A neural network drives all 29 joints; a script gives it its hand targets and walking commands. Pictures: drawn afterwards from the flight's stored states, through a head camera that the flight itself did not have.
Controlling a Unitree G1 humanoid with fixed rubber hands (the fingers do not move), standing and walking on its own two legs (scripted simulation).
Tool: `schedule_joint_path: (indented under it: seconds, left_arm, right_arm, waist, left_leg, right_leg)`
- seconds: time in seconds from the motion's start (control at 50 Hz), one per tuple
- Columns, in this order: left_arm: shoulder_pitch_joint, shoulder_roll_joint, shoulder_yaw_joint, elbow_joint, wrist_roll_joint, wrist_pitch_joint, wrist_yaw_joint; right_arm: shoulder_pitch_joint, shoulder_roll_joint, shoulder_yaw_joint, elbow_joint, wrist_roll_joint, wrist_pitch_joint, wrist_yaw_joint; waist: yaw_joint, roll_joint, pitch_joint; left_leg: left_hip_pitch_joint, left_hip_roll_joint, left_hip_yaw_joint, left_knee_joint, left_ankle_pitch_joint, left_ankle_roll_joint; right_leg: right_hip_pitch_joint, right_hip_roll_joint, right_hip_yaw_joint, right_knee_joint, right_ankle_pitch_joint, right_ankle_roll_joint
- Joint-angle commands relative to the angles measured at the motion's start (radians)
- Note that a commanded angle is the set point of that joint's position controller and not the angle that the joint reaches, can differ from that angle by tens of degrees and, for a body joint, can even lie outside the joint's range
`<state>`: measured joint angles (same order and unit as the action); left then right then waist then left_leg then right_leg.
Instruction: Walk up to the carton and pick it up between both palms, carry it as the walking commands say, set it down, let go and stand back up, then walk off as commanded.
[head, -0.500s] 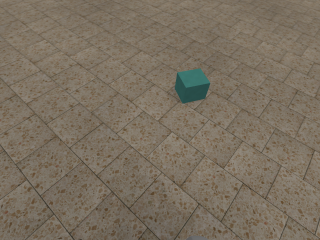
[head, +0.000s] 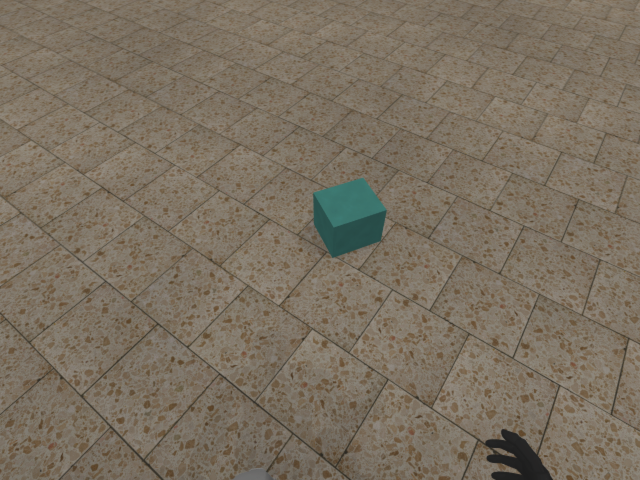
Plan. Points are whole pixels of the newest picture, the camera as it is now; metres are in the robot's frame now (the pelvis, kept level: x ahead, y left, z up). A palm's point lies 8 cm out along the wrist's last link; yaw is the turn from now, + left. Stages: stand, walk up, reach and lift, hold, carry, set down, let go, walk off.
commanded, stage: walk up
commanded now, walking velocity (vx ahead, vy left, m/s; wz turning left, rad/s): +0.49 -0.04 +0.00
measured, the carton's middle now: (347, 217) +1.12 -0.05 -0.68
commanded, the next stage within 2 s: none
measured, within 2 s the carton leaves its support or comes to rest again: neither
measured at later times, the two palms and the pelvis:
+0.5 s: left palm (209, 329) +0.36 +0.22 -0.12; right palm (541, 431) +0.23 -0.29 -0.14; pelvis +0.25 -0.04 -0.01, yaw -1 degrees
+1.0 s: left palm (205, 258) +0.52 +0.26 -0.14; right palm (476, 251) +0.53 -0.25 -0.11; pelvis +0.47 +0.01 +0.00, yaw -2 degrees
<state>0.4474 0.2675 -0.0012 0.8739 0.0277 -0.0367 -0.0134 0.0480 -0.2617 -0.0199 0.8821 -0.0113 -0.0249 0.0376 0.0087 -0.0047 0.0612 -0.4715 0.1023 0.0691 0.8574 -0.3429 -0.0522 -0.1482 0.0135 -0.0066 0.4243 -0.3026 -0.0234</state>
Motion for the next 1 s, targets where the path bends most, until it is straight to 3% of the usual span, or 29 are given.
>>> schedule_joint_path:
  seconds: [0.0,0.04,0.06,0.08,0.1,0.12,0.16,0.24,0.28,0.34,0.38,0.4,0.42,0.44,0.46,0.48,0.5,0.54,0.62,0.68,0.72,0.78,0.8,0.82,0.84,0.86,0.88,0.92,0.98]
  left_arm:
    - [0.015,0.158,0.088,0.018,-0.005,-0.032,0.014]
    - [0.01,0.168,0.092,0.029,-0.023,-0.037,0.02]
    - [-0.033,0.151,0.09,0.006,-0.023,-0.041,0.019]
    - [-0.063,0.085,0.063,-0.039,-0.029,-0.049,0.011]
    - [-0.118,0.085,0.064,-0.073,-0.019,-0.046,0.018]
    - [-0.154,0.099,0.064,-0.069,-0.01,-0.038,0.018]
    - [-0.173,0.085,0.058,-0.06,-0.007,-0.027,-0.001]
    - [-0.213,0.053,0.047,-0.042,0.002,0.0,-0.04]
    - [-0.316,0.028,0.037,-0.057,-0.001,-0.002,-0.045]
    - [-0.342,0.03,0.038,-0.042,-0.003,-0.007,-0.049]
    - [-0.195,0.056,0.043,0.011,0.007,-0.024,-0.036]
    - [-0.038,0.133,0.073,0.082,0.011,-0.034,-0.024]
    - [0.091,0.249,0.107,0.102,0.024,-0.04,-0.005]
    - [0.178,0.325,0.119,0.097,0.019,-0.04,0.005]
    - [0.12,0.306,0.11,0.076,0.013,-0.038,0.012]
    - [0.04,0.243,0.097,0.061,0.012,-0.037,0.008]
    - [-0.055,0.178,0.083,0.04,0.007,-0.041,0.005]
    - [-0.069,0.139,0.067,0.021,0.003,-0.05,0.005]
    - [0.046,0.127,0.071,0.026,0.005,-0.061,0.015]
    - [0.08,0.106,0.066,0.02,0.003,-0.056,0.018]
    - [0.001,0.133,0.072,0.019,0.006,-0.041,0.015]
    - [0.055,0.159,0.075,0.028,0.006,-0.028,0.018]
    - [0.048,0.163,0.076,0.029,-0.005,-0.029,0.015]
    - [0.034,0.14,0.072,0.011,-0.009,-0.035,0.016]
    - [0.004,0.105,0.058,-0.029,-0.019,-0.044,0.016]
    - [-0.046,0.078,0.061,-0.085,-0.011,-0.046,0.013]
    - [-0.06,0.102,0.062,-0.078,-0.011,-0.035,0.019]
    - [-0.158,0.101,0.07,-0.062,-0.005,-0.015,0.004]
    - [-0.119,0.046,0.07,-0.027,0.006,0.021,-0.018]
  right_arm:
    - [-0.016,-0.005,-0.012,-0.092,0.0,-0.019,0.003]
    - [0.144,-0.052,-0.029,-0.028,-0.003,-0.04,-0.01]
    - [0.295,-0.109,-0.055,0.033,-0.005,-0.046,-0.022]
    - [0.444,-0.231,-0.081,0.061,-0.006,-0.048,-0.03]
    - [0.51,-0.306,-0.1,0.065,-0.013,-0.048,-0.035]
    - [0.485,-0.252,-0.083,0.056,-0.017,-0.042,-0.029]
    - [0.32,-0.137,-0.055,0.018,-0.013,-0.048,-0.028]
    - [0.29,-0.122,-0.056,-0.02,-0.014,-0.056,-0.027]
    - [0.307,-0.156,-0.068,-0.031,-0.017,-0.056,-0.024]
    - [0.317,-0.165,-0.067,-0.026,-0.018,-0.045,-0.025]
    - [0.281,-0.176,-0.081,-0.058,-0.008,-0.038,-0.023]
    - [0.276,-0.125,-0.065,-0.064,-0.013,-0.046,-0.024]
    - [0.297,-0.054,-0.048,-0.094,-0.02,-0.047,-0.021]
    - [0.281,-0.078,-0.06,-0.103,-0.02,-0.037,-0.031]
    - [0.235,-0.119,-0.072,-0.079,-0.025,-0.024,-0.027]
    - [0.216,-0.114,-0.067,-0.069,-0.032,-0.024,-0.02]
    - [0.227,-0.088,-0.059,-0.053,-0.024,-0.019,-0.01]
    - [0.251,-0.088,-0.053,-0.029,-0.016,0.003,0.001]
    - [0.152,-0.043,-0.037,-0.04,-0.033,0.01,0.016]
    - [0.024,-0.009,-0.02,-0.076,-0.021,0.016,0.036]
    - [-0.017,0.003,-0.007,-0.085,-0.005,0.0,0.033]
    - [0.021,-0.015,-0.02,-0.079,-0.015,-0.016,0.009]
    - [0.112,-0.035,-0.028,-0.036,-0.012,-0.026,0.005]
    - [0.258,-0.111,-0.059,0.007,-0.019,-0.038,-0.007]
    - [0.441,-0.22,-0.085,0.055,-0.022,-0.046,-0.021]
    - [0.546,-0.336,-0.102,0.084,-0.021,-0.051,-0.029]
    - [0.513,-0.308,-0.091,0.065,-0.015,-0.039,-0.031]
    - [0.402,-0.213,-0.066,0.037,-0.014,-0.036,-0.036]
    - [0.327,-0.14,-0.05,-0.005,-0.02,-0.05,-0.039]
  waist:
    - [0.044,-0.147,-0.087]
    - [-0.019,-0.087,-0.245]
    - [-0.092,-0.025,-0.332]
    - [-0.165,0.213,-0.366]
    - [-0.17,0.294,-0.276]
    - [-0.165,0.183,-0.187]
    - [-0.077,0.086,-0.056]
    - [-0.042,0.191,0.006]
    - [-0.057,0.168,-0.007]
    - [-0.052,0.225,0.009]
    - [0.032,0.162,-0.13]
    - [0.091,0.045,-0.229]
    - [0.141,-0.286,-0.337]
    - [0.174,-0.251,-0.308]
    - [0.145,-0.078,-0.181]
    - [0.11,-0.041,-0.094]
    - [0.064,-0.07,-0.052]
    - [0.038,-0.147,-0.05]
    - [0.052,-0.097,-0.077]
    - [0.063,-0.156,0.008]
    - [0.038,-0.245,0.0]
    - [0.046,-0.186,-0.044]
    - [-0.002,-0.148,-0.11]
    - [-0.06,-0.027,-0.21]
    - [-0.15,0.189,-0.331]
    - [-0.168,0.371,-0.281]
    - [-0.158,0.267,-0.258]
    - [-0.109,0.055,-0.036]
    - [-0.032,0.109,-0.062]
  left_leg:
    - [0.087,-0.056,0.054,-0.364,0.055,0.009]
    - [0.38,-0.076,0.071,-0.499,0.235,0.03]
    - [0.604,-0.013,0.02,-0.448,0.237,0.065]
    - [0.815,0.247,-0.308,-0.488,0.222,0.125]
    - [0.856,0.386,-0.544,-0.524,0.269,0.203]
    - [0.741,0.378,-0.503,-0.527,0.201,0.238]
    - [0.528,0.283,-0.361,-0.604,0.113,0.185]
    - [0.395,0.209,-0.14,-0.664,0.267,0.158]
    - [0.369,0.188,-0.089,-0.655,0.232,0.149]
    - [0.346,0.162,-0.064,-0.621,0.26,0.141]
    - [0.33,0.129,-0.021,-0.398,0.334,0.102]
    - [0.191,0.07,0.014,-0.186,0.312,0.063]
    - [-0.063,-0.043,0.053,0.12,-0.133,0.032]
    - [-0.218,-0.075,-0.011,0.312,-0.251,0.041]
    - [-0.27,-0.028,-0.103,0.412,-0.149,0.053]
    - [-0.279,0.006,-0.081,0.389,-0.044,0.044]
    - [-0.217,0.033,-0.072,0.336,0.008,0.034]
    - [-0.145,0.03,-0.049,0.276,0.058,0.007]
    - [-0.176,0.013,-0.024,0.159,0.084,-0.007]
    - [-0.188,-0.001,0.0,0.013,0.104,-0.007]
    - [-0.043,-0.029,0.022,-0.185,0.076,-0.01]
    - [0.146,-0.066,0.105,-0.352,0.088,-0.009]
    - [0.279,-0.09,0.139,-0.415,0.19,-0.002]
    - [0.458,-0.06,0.091,-0.378,0.219,0.026]
    - [0.671,0.174,-0.217,-0.454,0.167,0.096]
    - [0.749,0.365,-0.592,-0.552,0.208,0.147]
    - [0.706,0.391,-0.611,-0.539,0.193,0.209]
    - [0.464,0.337,-0.505,-0.556,0.347,0.196]
    - [0.332,0.256,-0.254,-0.537,0.709,0.157]
  right_leg:
    - [0.143,-0.223,0.165,-0.112,0.407,-0.123]
    - [0.117,-0.166,0.079,0.098,0.65,-0.06]
    - [-0.04,-0.125,0.036,0.257,0.551,-0.037]
    - [-0.358,-0.036,-0.023,0.504,0.109,-0.006]
    - [-0.589,-0.018,0.021,0.648,-0.213,0.007]
    - [-0.626,-0.067,0.059,0.75,-0.202,0.013]
    - [-0.585,-0.102,0.06,0.701,-0.07,0.0]
    - [-0.474,-0.111,-0.028,0.515,0.029,0.049]
    - [-0.358,-0.091,-0.059,0.3,0.029,0.048]
    - [-0.273,-0.036,-0.123,0.177,0.079,0.055]
    - [-0.032,-0.035,-0.133,0.003,0.169,0.041]
    - [0.224,-0.108,-0.041,0.026,0.164,0.0]
    - [0.407,-0.361,0.297,-0.073,0.049,-0.054]
    - [0.437,-0.502,0.598,-0.165,-0.019,-0.13]
    - [0.33,-0.531,0.635,-0.197,-0.064,-0.133]
    - [0.265,-0.47,0.512,-0.165,0.077,-0.115]
    - [0.165,-0.381,0.363,-0.159,0.162,-0.096]
    - [0.115,-0.326,0.249,-0.17,0.266,-0.061]
    - [0.185,-0.332,0.194,-0.144,0.494,-0.075]
    - [0.158,-0.313,0.133,-0.181,0.433,-0.084]
    - [0.107,-0.228,0.044,-0.195,0.234,-0.095]
    - [0.058,-0.257,0.057,-0.088,0.338,-0.104]
    - [0.037,-0.223,0.003,0.024,0.389,-0.071]
    - [-0.016,-0.173,-0.03,0.211,0.45,-0.043]
    - [-0.225,-0.103,-0.073,0.486,0.186,-0.002]
    - [-0.486,-0.003,-0.02,0.677,-0.251,0.021]
    - [-0.535,-0.076,0.066,0.775,-0.235,0.035]
    - [-0.547,-0.108,0.075,0.799,-0.094,0.041]
    - [-0.385,-0.134,0.043,0.71,-0.033,0.067]
